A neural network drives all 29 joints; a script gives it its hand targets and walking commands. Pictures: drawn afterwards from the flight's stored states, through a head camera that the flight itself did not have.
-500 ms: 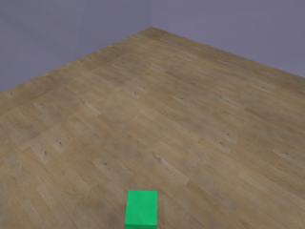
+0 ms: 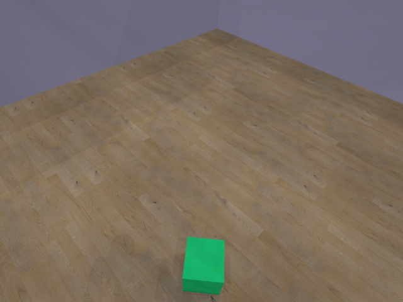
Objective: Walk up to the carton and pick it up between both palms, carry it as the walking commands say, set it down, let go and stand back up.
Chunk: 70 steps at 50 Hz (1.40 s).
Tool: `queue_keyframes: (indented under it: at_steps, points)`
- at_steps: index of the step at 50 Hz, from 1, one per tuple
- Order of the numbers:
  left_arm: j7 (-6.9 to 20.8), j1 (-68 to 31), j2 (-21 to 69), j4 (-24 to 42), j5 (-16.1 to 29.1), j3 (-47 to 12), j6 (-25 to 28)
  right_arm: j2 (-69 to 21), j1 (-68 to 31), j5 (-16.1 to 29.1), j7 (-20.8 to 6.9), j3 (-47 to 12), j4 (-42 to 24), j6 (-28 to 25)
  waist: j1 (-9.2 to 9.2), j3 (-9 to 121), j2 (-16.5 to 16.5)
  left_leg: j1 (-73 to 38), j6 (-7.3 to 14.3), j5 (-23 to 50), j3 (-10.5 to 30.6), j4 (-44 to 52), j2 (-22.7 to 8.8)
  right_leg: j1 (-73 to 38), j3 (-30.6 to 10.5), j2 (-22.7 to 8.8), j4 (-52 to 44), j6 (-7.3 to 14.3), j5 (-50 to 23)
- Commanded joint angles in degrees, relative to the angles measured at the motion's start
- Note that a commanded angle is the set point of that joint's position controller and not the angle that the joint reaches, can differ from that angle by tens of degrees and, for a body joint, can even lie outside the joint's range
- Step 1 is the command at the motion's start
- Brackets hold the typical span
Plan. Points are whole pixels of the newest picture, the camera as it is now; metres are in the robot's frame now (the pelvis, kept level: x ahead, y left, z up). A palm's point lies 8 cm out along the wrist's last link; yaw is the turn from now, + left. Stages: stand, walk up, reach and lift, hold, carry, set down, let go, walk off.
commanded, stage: walk up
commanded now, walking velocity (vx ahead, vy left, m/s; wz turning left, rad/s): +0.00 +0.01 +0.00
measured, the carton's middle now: (203, 265) +0.43 -0.02 -0.67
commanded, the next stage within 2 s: stand in 0.34 s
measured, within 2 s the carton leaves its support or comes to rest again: neither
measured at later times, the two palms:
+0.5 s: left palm out of the picture +0.01 +0.24 -0.13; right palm out of the picture -0.01 -0.21 -0.13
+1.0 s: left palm out of the picture +0.14 +0.25 -0.12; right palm out of the picture +0.14 -0.22 -0.11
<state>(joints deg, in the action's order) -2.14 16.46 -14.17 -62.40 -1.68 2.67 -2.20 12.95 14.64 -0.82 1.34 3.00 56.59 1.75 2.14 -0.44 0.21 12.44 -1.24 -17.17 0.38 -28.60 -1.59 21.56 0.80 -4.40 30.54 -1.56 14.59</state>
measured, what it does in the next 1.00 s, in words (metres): steps on the spot: right foot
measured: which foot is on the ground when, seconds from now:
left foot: down 0.00-1.00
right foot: up 0.00-0.22, down 0.24-1.00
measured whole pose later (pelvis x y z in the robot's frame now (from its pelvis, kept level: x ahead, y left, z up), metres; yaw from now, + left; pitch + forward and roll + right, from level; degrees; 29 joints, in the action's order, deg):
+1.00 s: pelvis -0.03 +0.02 -0.01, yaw +0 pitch +7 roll +0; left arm -0.6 -3.5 -13.5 -37.9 3.8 -0.8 -34.0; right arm 13.1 -4.9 3.6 0.2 0.3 39.3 33.8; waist -0.6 1.7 0.1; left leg 29.0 0.5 -17.6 -1.4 -39.3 -0.8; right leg 28.4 2.1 -0.8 38.8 0.2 17.7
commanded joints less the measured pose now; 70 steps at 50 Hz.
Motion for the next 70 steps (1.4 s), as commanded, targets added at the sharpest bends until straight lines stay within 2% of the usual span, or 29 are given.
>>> queue_keyframes:
  at_steps: [1,3,4,5,8,9,10,11,12,13,14,16,18,25,39,40,41,42,43,44,45,46,47,49,52,57,61,65,70]
  points:
    - [0.71,0.56,-0.96,1.38,0.24,0.11,-0.48,9.94,1.41,-0.52,0.37,1.18,-1.5,-0.89,-1.71,-9.72,-12.41,14.51,6.18,-22.24,19.56,24.39,-17.43,-0.44,-3.54,2.76,12.17,0.95,11.35]
    - [1.44,2.26,-0.48,-0.14,0.64,-0.16,-0.16,6.94,-2.82,0.08,0.29,0.11,-2.2,-1.54,0.5,-8.33,-10.62,11.47,5.68,-8.53,11.31,21.16,-11.0,-1.49,-1.85,3.27,16.27,1.02,5.7]
    - [1.41,3.03,-0.5,-0.97,0.54,-0.07,0.18,5.58,-2.61,0.14,0.38,-0.4,-2.18,-1.94,0.16,-6.67,-9.48,8.23,6.14,-2.54,9.27,19.39,-10.07,-1.9,-1.16,3.13,15.45,1.06,4.7]
    - [1.33,2.41,-0.09,-1.09,0.4,-0.14,0.5,4.22,-1.64,0.06,0.45,-0.83,-1.63,-2.36,-0.3,-5.27,-8.94,4.83,6.55,3.29,8.29,17.64,-9.9,-2.26,-0.49,3.25,13.3,0.97,4.77]
    - [0.16,-1.41,0.48,0.37,1.21,-0.06,1.06,3.57,2.21,-0.34,1.0,-1.03,0.79,-3.17,-1.9,-2.82,-10.8,-4.03,7.84,22.85,8.35,12.17,-11.03,-3.94,0.27,3.54,3.4,0.88,7.15]
    - [-0.16,-1.2,0.68,0.49,1.47,-0.05,1.21,3.72,3.4,-0.4,1.11,-0.98,1.66,-3.13,-1.88,-2.14,-10.81,-5.67,7.91,27.67,8.65,10.73,-11.39,-5.74,-0.05,3.21,-2.11,1.23,4.96]
    - [-0.38,0.43,0.76,0.06,1.68,0.03,1.48,3.74,3.93,-0.29,1.18,-0.97,2.35,-2.99,-1.16,-1.1,-10.19,-5.88,7.31,30.59,8.66,9.51,-11.37,-9.8,-0.33,2.76,-8.33,1.62,-0.81]
    - [-0.52,2.35,0.2,-0.47,1.56,0.17,1.95,3.4,4.09,0.06,1.15,-1.09,2.72,-2.91,-0.59,0.05,-8.93,-4.5,5.93,29.96,8.45,8.74,-10.7,-15.4,-1.54,1.05,-13.35,1.85,-8.04]
    - [-0.55,3.02,-1.75,-0.67,0.91,0.5,2.51,2.48,4.29,0.44,0.97,-1.38,2.65,-3.05,-1.04,1.34,-5.91,-1.92,4.17,26.41,7.28,7.9,-8.77,-20.82,-4.31,-2.33,-13.95,1.97,-15.2]
    - [-0.33,2.06,-3.57,-0.86,0.46,0.71,2.85,2.08,5.53,0.47,0.8,-1.35,2.77,-3.15,-3.0,1.36,-1.77,0.25,3.24,20.87,5.2,8.19,-5.71,-23.16,-5.38,-4.51,-10.55,2.33,-24.07]
    - [0.2,-0.15,-1.49,-1.73,0.66,0.57,2.6,0.41,5.85,0.91,1.01,-1.62,3.03,-3.03,-3.33,0.05,3.06,-2.19,2.78,16.91,3.72,11.19,-4.19,-18.4,-4.12,-2.71,-9.48,2.76,-22.29]
    - [0.43,0.14,0.97,-2.33,0.44,-0.1,2.58,2.16,3.29,0.35,1.29,-1.0,3.86,-2.63,-1.71,-1.5,1.86,-3.35,2.72,15.1,3.3,10.26,-3.86,-16.55,-3.67,-1.74,-12.15,2.08,-16.42]
    - [0.14,-0.33,0.96,-1.76,0.39,-0.39,2.59,1.92,3.55,0.66,1.22,-0.64,5.21,-2.2,-1.75,-3.28,0.75,-3.05,2.78,14.37,3.05,10.62,-3.55,-15.69,-3.54,-1.94,-13.03,2.05,-14.46]
    - [-0.05,0.11,1.22,-2.41,0.95,-0.5,2.57,0.51,3.68,0.37,1.13,-0.8,7.15,-2.15,-2.08,-3.93,0.52,-3.29,2.69,11.1,3.27,11.89,-3.76,-13.82,-3.11,-1.41,-14.1,2.29,-8.35]
    - [-0.18,3.75,2.04,-3.04,1.09,-1.33,2.8,-0.35,4.62,0.42,0.95,-0.89,8.24,-2.27,-2.26,-4.41,-0.4,-2.42,2.67,7.78,3.4,11.74,-3.67,-11.51,-3.04,-1.31,-14.3,2.33,-4.63]
    - [0.62,-46.14,-3.53,34.52,2.77,-5.22,1.56,6.09,-43.66,6.45,0.08,-3.68,-34.39,-0.2,-2.86,4.54,1.57,17.69,4.08,-11.81,1.5,-2.07,1.88,8.46,-2.43,5.1,-1.89,2.49,15.46]
    - [-0.57,-35.19,-4.76,26.95,5.85,-3.39,-4.6,5.03,-32.41,4.44,1.2,-3.94,-18.04,6.24,-2.56,3.43,-1.56,16.77,2.15,-12.57,-2.29,-4.76,-2.2,5.77,2.01,1.79,-0.4,3.59,13.66]
    - [-0.78,-27.71,-6.95,27.06,5.58,-4.71,-9.59,7.7,-25.67,5.53,0.51,-3.92,-20.04,10.51,-2.65,6.03,-0.92,14.17,2.31,-10.63,-3.87,-4.05,-1.1,3.01,5.07,3.04,0.81,2.63,12.81]
    - [-0.35,-23.86,-6.03,25.64,6.62,-5.55,-14.47,8.42,-22.16,5.51,0.02,-4.01,-19.42,15.19,-3.0,8.15,-0.34,15.18,2.28,-11.92,-3.98,-3.1,0.94,2.13,5.44,4.09,0.53,2.34,14.25]
    - [0.32,-20.82,-5.28,25.12,7.16,-6.0,-20.28,8.49,-18.02,5.22,0.01,-3.59,-19.87,21.02,-4.1,7.73,-0.17,15.07,3.25,-13.82,-3.33,-1.99,1.48,3.07,4.77,5.3,1.12,2.49,14.91]
    - [1.22,-17.35,-4.29,25.17,6.98,-5.96,-25.89,5.97,-13.09,6.1,-0.26,-3.72,-18.45,26.73,-3.43,6.63,-1.25,16.42,4.14,-12.35,-2.65,-1.95,1.72,3.53,2.45,5.47,1.14,3.54,14.7]
    - [1.5,-13.48,-3.02,23.39,7.2,-4.95,-30.48,4.89,-11.36,5.25,-0.48,-3.02,-18.16,31.1,-3.63,6.04,-0.5,16.99,4.05,-8.83,-1.22,-1.7,1.32,5.35,1.4,5.52,1.79,4.4,10.72]
    - [1.51,-10.53,-1.49,23.42,6.95,-4.41,-33.99,3.1,-9.87,5.19,-0.86,-2.75,-17.24,34.59,-3.13,5.69,-1.38,16.18,3.87,-3.92,-0.43,-1.87,1.38,4.91,-0.02,5.35,1.82,5.23,6.03]
    - [1.83,-8.96,0.17,25.09,5.02,-2.83,-37.84,1.32,-8.06,4.15,-1.69,-2.27,-16.03,38.01,-3.04,6.09,-2.18,13.05,3.93,4.78,0.66,-2.08,2.42,2.96,-1.98,5.47,1.09,5.56,-2.35]
    - [2.39,-10.6,1.41,31.41,2.79,-0.64,-36.23,-0.5,-8.9,1.5,-2.29,-0.63,-22.25,36.22,-2.76,9.16,-1.1,9.92,3.76,13.69,0.95,-3.46,4.19,2.82,-3.22,5.73,1.29,4.85,-9.93]
    - [3.1,-13.99,3.64,38.19,-0.68,1.72,-30.32,-1.71,-13.67,-2.19,-3.17,2.74,-33.15,29.93,-3.25,16.12,0.39,14.8,3.47,17.22,1.61,-10.06,4.46,7.46,-3.32,5.48,8.38,4.03,-15.4]
    - [2.68,-13.79,3.52,42.89,-1.48,2.81,-25.12,-2.77,-12.76,-2.44,-3.59,3.37,-35.77,25.04,-3.18,24.62,0.15,18.57,2.02,22.13,0.78,-16.25,4.38,10.68,-2.63,5.49,14.4,2.89,-21.86]
    - [1.86,-11.53,5.03,42.74,-0.47,1.69,-23.31,-2.63,-11.48,-1.96,-3.16,3.31,-35.7,22.81,-3.41,27.22,0.54,20.31,1.49,19.9,0.56,-18.92,4.14,14.09,-1.87,5.83,16.67,2.46,-18.67]
    - [0.68,-14.94,6.77,43.51,0.72,1.21,-23.01,-2.21,-14.49,-1.49,-3.09,3.93,-35.15,22.4,-3.67,22.96,0.29,23.32,1.8,9.48,0.09,-19.29,4.1,19.68,-1.35,6.29,17.08,2.72,-6.72]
